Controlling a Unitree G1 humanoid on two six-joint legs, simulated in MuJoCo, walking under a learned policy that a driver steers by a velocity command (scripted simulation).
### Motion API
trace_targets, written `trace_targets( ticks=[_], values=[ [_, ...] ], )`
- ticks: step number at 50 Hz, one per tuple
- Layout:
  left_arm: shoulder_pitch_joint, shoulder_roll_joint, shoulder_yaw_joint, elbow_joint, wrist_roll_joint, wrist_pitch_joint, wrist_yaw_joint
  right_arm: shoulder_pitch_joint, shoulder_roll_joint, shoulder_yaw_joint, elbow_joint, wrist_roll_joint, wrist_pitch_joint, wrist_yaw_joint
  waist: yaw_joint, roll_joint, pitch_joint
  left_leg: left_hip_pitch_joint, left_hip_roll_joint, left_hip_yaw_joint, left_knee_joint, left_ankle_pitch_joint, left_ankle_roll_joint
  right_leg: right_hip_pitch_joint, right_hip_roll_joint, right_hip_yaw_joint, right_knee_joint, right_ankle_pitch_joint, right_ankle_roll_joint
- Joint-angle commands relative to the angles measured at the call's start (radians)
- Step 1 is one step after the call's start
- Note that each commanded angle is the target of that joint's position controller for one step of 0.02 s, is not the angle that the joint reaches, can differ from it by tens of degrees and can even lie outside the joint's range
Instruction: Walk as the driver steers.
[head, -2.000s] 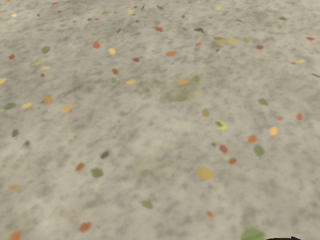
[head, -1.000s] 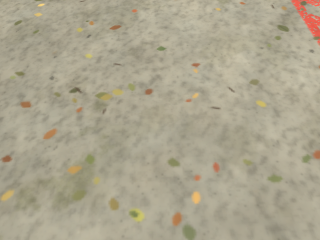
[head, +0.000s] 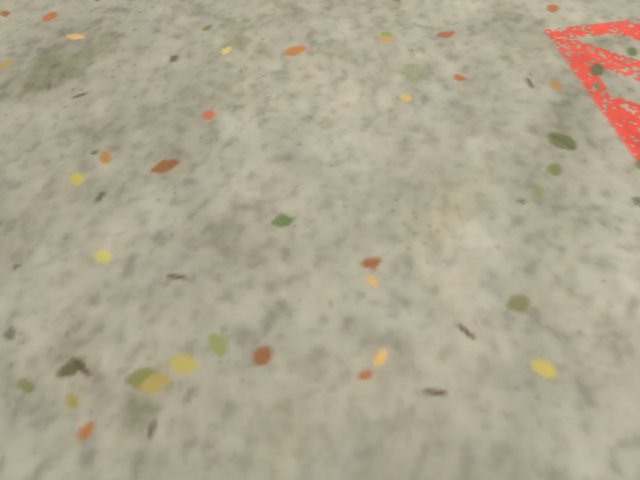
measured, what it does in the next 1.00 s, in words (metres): walks ahead: left foot, then right foot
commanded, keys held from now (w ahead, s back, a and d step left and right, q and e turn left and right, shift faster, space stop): w+e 0.20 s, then w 0.10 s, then w+q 0.70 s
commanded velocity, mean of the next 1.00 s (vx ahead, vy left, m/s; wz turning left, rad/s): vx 0.50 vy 0.00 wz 0.04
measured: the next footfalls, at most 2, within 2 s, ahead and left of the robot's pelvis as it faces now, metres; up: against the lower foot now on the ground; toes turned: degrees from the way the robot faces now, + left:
left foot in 0.22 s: +0.30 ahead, +0.13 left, +0.00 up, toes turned -10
right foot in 0.66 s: +0.46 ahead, -0.12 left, +0.00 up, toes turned -5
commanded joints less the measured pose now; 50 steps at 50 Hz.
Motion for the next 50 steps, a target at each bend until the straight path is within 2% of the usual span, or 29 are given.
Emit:
trace_targets(
  ticks=[1,4,6,8,9,10,11,12,13,14,15,17,18,21,25,28,30,32,33,34,35,36,37,38,39,40,43,46,50],
  values=[
    [0.046,0.159,0.041,-0.05,-0.002,-0.012,0.004,-0.088,-0.069,-0.011,-0.084,0.007,-0.006,0.003,0.022,-0.085,-0.003,0.024,-0.044,0.055,-0.126,0.131,-0.014,-0.029,-0.229,0.211,-0.095,0.286,-0.109],
    [0.092,0.163,0.044,-0.047,0.008,-0.007,0.01,-0.166,-0.075,-0.007,-0.116,0.015,-0.015,0.005,0.056,-0.09,-0.011,0.018,-0.072,0.051,-0.212,0.148,-0.004,0.054,-0.244,0.245,-0.04,0.364,-0.099],
    [0.092,0.172,0.048,-0.054,0.016,-0.005,0.016,-0.184,-0.087,-0.007,-0.133,0.019,-0.023,0.004,0.054,-0.098,-0.013,0.053,-0.09,0.037,-0.271,0.116,0.01,0.086,-0.261,0.28,0.003,0.398,-0.087],
    [0.039,0.188,0.052,-0.074,0.02,-0.006,0.022,-0.109,-0.114,-0.016,-0.119,0.021,-0.032,0.0,0.004,-0.112,-0.025,0.198,-0.111,0.024,-0.349,0.054,0.035,0.055,-0.268,0.31,0.056,0.419,-0.053],
    [0.01,0.196,0.054,-0.083,0.02,-0.009,0.02,-0.023,-0.134,-0.025,-0.093,0.022,-0.037,-0.008,-0.037,-0.11,-0.056,0.328,-0.134,0.032,-0.381,0.019,0.051,0.022,-0.252,0.313,0.127,0.474,-0.033],
    [-0.007,0.188,0.05,-0.085,0.011,-0.017,0.012,0.1,-0.163,-0.038,-0.061,0.016,-0.05,-0.019,-0.103,-0.059,-0.117,0.511,-0.114,0.017,-0.447,0.036,0.079,-0.03,-0.194,0.272,0.287,0.473,-0.008],
    [-0.001,0.121,0.029,-0.108,-0.001,-0.028,0.003,0.259,-0.235,-0.057,-0.047,-0.006,-0.058,-0.037,-0.161,0.052,-0.259,0.727,0.09,-0.177,-0.484,-0.146,0.134,-0.123,-0.134,0.179,0.546,0.287,0.02],
    [0.108,0.041,0.012,-0.133,-0.02,-0.028,0.004,0.272,-0.317,-0.076,-0.05,-0.018,-0.043,-0.043,-0.1,0.26,-0.332,0.919,0.325,-0.615,-0.588,-0.228,0.243,-0.413,0.021,0.054,0.786,-0.344,0.051],
    [0.128,0.114,0.017,-0.104,0.015,-0.016,0.011,0.234,-0.261,-0.077,-0.042,0.002,-0.03,-0.036,-0.069,0.183,-0.272,0.838,0.325,-0.733,-0.608,-0.345,0.285,-0.513,-0.061,0.047,0.898,-0.345,0.042],
    [0.068,0.126,0.019,-0.089,0.027,-0.01,0.006,0.176,-0.162,-0.056,-0.054,0.011,-0.029,-0.029,-0.064,0.051,-0.143,0.711,0.272,-0.585,-0.623,-0.343,0.269,-0.512,-0.104,0.051,0.911,-0.245,0.044],
    [0.009,0.107,0.014,-0.096,0.03,-0.01,-0.002,0.14,-0.111,-0.043,-0.048,0.012,-0.033,-0.021,-0.061,0.003,-0.068,0.611,0.211,-0.437,-0.644,-0.225,0.248,-0.493,-0.129,0.041,0.866,-0.184,0.052],
    [-0.035,0.086,0.009,-0.109,0.044,0.0,-0.018,0.152,-0.089,-0.034,-0.013,0.016,-0.044,-0.017,-0.042,0.065,-0.024,0.524,0.109,-0.264,-0.672,0.005,0.209,-0.442,-0.151,0.028,0.79,-0.153,0.067],
    [-0.015,0.077,0.005,-0.109,0.047,0.005,-0.022,0.171,-0.108,-0.039,0.005,0.023,-0.053,-0.012,-0.026,0.107,-0.045,0.522,0.108,-0.24,-0.662,0.128,0.228,-0.42,-0.145,0.014,0.777,-0.154,0.075],
    [-0.081,0.068,-0.006,-0.13,0.054,0.008,-0.027,0.205,-0.115,-0.045,0.036,0.042,-0.064,-0.001,-0.017,0.082,-0.048,0.526,0.087,-0.194,-0.678,0.25,0.267,-0.449,-0.179,-0.054,0.685,-0.122,0.107],
    [-0.273,0.025,-0.04,-0.194,0.04,-0.001,-0.034,0.256,-0.135,-0.059,0.069,0.041,-0.047,-0.004,-0.057,0.084,0.001,0.448,0.043,-0.146,-0.711,0.194,0.261,-0.395,-0.189,-0.102,0.419,0.0,0.146],
    [-0.326,0.045,-0.042,-0.211,0.029,-0.009,-0.025,0.295,-0.16,-0.071,0.086,0.038,-0.041,0.002,-0.072,0.076,-0.011,0.44,0.054,-0.167,-0.676,0.227,0.246,-0.3,-0.164,-0.116,0.317,0.042,0.148],
    [-0.319,0.06,-0.037,-0.216,0.026,-0.017,-0.014,0.298,-0.17,-0.076,0.09,0.038,-0.037,0.001,-0.058,0.072,-0.018,0.441,0.068,-0.202,-0.632,0.213,0.229,-0.231,-0.158,-0.105,0.263,0.035,0.137],
    [-0.213,0.083,-0.025,-0.183,0.032,-0.031,0.002,0.283,-0.17,-0.08,0.089,0.042,-0.034,-0.003,-0.001,0.032,-0.046,0.395,0.031,-0.2,-0.509,0.202,0.195,-0.041,-0.146,-0.101,0.148,0.04,0.116],
    [-0.101,0.133,-0.007,-0.157,0.048,-0.044,0.015,0.278,-0.14,-0.073,0.08,0.046,-0.039,-0.002,0.048,-0.037,-0.114,0.327,-0.035,-0.155,-0.331,0.171,0.168,0.125,-0.226,-0.014,0.105,-0.014,0.087],
    [0.034,0.226,0.014,-0.157,0.069,-0.049,0.029,0.272,-0.052,-0.052,0.033,0.064,-0.044,-0.002,0.102,-0.205,-0.249,0.159,-0.136,-0.04,-0.033,-0.087,0.128,0.341,-0.49,0.271,0.024,-0.238,0.029],
    [0.041,0.275,0.033,-0.141,0.052,-0.028,0.031,0.318,-0.07,-0.057,0.012,0.057,-0.031,-0.009,0.066,-0.318,-0.237,-0.021,-0.198,0.028,0.137,-0.372,0.125,0.321,-0.614,0.563,-0.09,-0.366,-0.047],
    [-0.023,0.18,0.012,-0.154,0.04,-0.022,0.027,0.316,-0.115,-0.07,0.044,0.034,-0.012,-0.012,0.028,-0.175,-0.133,-0.044,-0.12,-0.021,0.233,-0.318,0.14,0.222,-0.574,0.505,-0.091,-0.439,-0.053],
    [-0.088,0.109,-0.004,-0.164,0.031,-0.027,0.022,0.286,-0.099,-0.07,0.051,0.03,-0.007,-0.001,0.003,-0.122,-0.05,-0.04,-0.09,-0.025,0.235,-0.236,0.137,0.132,-0.519,0.375,-0.107,-0.344,-0.039],
    [-0.122,0.073,-0.013,-0.165,0.031,-0.033,0.02,0.273,-0.08,-0.069,0.055,0.03,-0.001,0.006,-0.017,-0.124,-0.02,-0.013,-0.067,-0.015,0.216,-0.184,0.127,0.078,-0.474,0.256,-0.128,-0.203,-0.018],
    [-0.124,0.058,-0.018,-0.157,0.03,-0.04,0.022,0.259,-0.078,-0.072,0.054,0.02,0.008,0.013,-0.028,-0.146,-0.006,-0.002,-0.053,-0.004,0.208,-0.156,0.116,0.051,-0.444,0.173,-0.139,-0.099,-0.008],
    [-0.12,0.054,-0.018,-0.149,0.028,-0.048,0.023,0.255,-0.07,-0.072,0.054,0.014,0.017,0.02,-0.036,-0.15,-0.006,0.008,-0.049,0.005,0.217,-0.125,0.105,0.04,-0.42,0.108,-0.144,-0.001,-0.003],
    [-0.072,0.066,-0.008,-0.117,0.017,-0.068,0.022,0.178,-0.051,-0.069,0.021,0.013,0.031,0.034,-0.041,-0.122,-0.014,-0.045,-0.042,0.015,0.221,-0.044,0.087,0.069,-0.419,-0.002,-0.149,0.213,-0.016],
    [-0.034,0.066,-0.004,-0.09,0.017,-0.067,0.022,0.076,-0.041,-0.063,-0.018,0.011,0.036,0.047,-0.029,-0.114,0.005,-0.108,-0.034,0.03,0.149,0.035,0.07,0.093,-0.416,-0.092,-0.157,0.291,-0.025],
    [-0.018,0.083,0.002,-0.066,0.021,-0.064,0.021,-0.067,-0.019,-0.043,-0.07,0.013,0.031,0.066,-0.007,-0.118,0.041,-0.025,-0.04,0.094,-0.095,0.161,0.084,0.068,-0.396,-0.207,-0.16,0.308,-0.007]
  ],
)
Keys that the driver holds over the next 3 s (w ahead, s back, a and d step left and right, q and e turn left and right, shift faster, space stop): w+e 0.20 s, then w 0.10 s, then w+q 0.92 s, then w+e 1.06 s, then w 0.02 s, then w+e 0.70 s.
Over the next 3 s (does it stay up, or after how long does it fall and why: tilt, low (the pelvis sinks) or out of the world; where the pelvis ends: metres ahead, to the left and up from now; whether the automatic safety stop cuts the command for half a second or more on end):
stays up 1.52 -0.04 0.00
